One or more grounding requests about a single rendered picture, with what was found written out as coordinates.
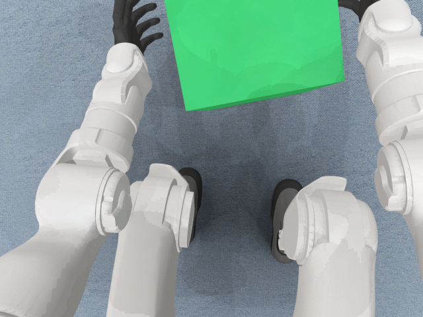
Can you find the carton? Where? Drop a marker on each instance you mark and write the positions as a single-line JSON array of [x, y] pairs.
[[233, 52]]

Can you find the robot right upper arm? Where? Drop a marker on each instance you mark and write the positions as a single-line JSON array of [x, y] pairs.
[[399, 185]]

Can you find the left robot thigh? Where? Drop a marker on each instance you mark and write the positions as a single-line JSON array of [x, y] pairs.
[[144, 274]]

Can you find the robot right hand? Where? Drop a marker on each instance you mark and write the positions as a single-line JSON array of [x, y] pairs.
[[359, 7]]

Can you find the robot right forearm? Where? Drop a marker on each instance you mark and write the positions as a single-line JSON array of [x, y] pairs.
[[391, 51]]

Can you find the robot left hand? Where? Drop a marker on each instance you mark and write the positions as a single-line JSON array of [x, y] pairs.
[[125, 29]]

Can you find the right robot foot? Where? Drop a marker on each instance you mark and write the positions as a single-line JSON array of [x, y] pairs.
[[284, 193]]

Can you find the robot left forearm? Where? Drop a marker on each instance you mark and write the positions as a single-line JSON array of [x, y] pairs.
[[111, 121]]

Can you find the robot left upper arm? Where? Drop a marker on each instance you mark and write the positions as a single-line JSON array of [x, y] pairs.
[[78, 206]]

